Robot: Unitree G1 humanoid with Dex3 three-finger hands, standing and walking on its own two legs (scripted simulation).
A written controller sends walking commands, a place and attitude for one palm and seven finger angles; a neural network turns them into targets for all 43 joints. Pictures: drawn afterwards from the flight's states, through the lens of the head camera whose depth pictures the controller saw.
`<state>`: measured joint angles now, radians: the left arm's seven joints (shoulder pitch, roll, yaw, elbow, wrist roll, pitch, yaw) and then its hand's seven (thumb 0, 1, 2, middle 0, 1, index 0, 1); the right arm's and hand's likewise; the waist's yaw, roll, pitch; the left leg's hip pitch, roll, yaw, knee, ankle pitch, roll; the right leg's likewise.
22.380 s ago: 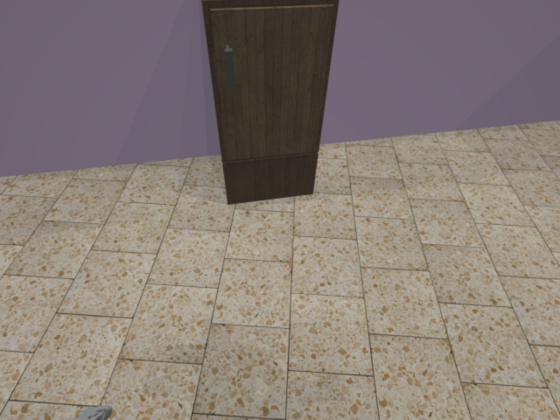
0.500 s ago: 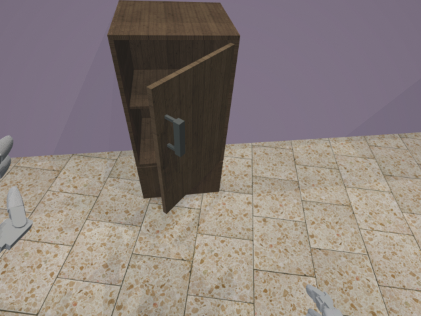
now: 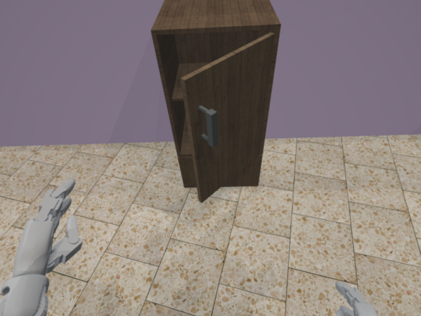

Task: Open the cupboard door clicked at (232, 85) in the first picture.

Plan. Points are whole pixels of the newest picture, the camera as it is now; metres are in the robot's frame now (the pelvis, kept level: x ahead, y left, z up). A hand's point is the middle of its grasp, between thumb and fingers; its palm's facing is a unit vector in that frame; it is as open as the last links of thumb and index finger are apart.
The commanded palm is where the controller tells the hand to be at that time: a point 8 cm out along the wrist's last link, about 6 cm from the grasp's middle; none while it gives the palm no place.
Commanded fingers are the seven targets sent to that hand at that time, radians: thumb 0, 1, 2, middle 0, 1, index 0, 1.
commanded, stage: let the arm hang, fingers relaxed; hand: left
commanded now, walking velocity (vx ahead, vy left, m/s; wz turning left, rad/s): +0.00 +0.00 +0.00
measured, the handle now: (207, 126) +0.67 +0.05 -0.04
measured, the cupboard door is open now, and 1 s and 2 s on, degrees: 45 45 45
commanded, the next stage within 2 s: look to check the result in 1.02 s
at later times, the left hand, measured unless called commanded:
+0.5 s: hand out of the picture -0.04 +0.24 -0.16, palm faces +0.01 -0.97 -0.25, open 7.3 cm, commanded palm none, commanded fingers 0.00 0.90 0.90 -0.20 -0.30 -0.20 -0.30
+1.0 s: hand out of the picture +0.01 +0.21 -0.16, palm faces -0.02 -0.98 -0.19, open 7.3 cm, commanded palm none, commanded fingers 0.00 0.90 0.90 -0.20 -0.30 -0.20 -0.30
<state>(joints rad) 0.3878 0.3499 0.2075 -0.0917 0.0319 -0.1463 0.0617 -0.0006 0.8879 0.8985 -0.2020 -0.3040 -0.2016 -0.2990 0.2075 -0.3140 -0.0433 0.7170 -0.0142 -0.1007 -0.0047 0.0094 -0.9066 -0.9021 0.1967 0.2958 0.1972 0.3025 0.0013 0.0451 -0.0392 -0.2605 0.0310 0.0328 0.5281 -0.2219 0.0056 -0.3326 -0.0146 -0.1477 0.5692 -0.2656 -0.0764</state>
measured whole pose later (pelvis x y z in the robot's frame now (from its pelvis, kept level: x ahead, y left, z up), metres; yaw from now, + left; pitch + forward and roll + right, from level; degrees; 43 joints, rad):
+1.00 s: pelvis +0.00 +0.04 +0.01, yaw -3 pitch -2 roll +0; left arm 0.25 0.15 0.01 1.14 0.01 -0.01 0.03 0.00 0.92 0.90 -0.20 -0.30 -0.20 -0.30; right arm 0.31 -0.10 0.01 1.14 -0.02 0.01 -0.03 0.00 -0.91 -0.90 0.20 0.30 0.20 0.30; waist -0.01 0.01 0.05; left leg -0.14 0.00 0.06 0.41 -0.24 0.02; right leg -0.21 -0.03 -0.09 0.42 -0.18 -0.02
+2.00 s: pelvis +0.01 +0.03 +0.00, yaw -7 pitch -1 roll +0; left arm 0.25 0.15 0.05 1.11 0.02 0.03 0.01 0.00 0.90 0.90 -0.20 -0.30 -0.20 -0.30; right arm 0.26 -0.14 -0.03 1.10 -0.02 0.03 -0.05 0.00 -0.91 -0.90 0.20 0.30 0.20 0.30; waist 0.00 0.00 0.08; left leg -0.16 0.04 0.12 0.49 -0.31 -0.01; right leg -0.27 0.02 -0.04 0.51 -0.23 -0.04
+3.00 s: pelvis +0.08 +0.03 +0.01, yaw -39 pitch +2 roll -2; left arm 0.20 0.30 0.11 0.90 0.03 0.05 -0.03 0.00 0.90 0.90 -0.19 -0.30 -0.19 -0.30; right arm 0.19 -0.18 -0.01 0.87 -0.03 0.01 -0.05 0.01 -0.91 -0.90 0.20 0.30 0.20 0.30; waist 0.03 -0.03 0.11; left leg -0.23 0.06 0.04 0.49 -0.30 0.00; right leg -0.53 0.03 0.03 1.12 -0.46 0.05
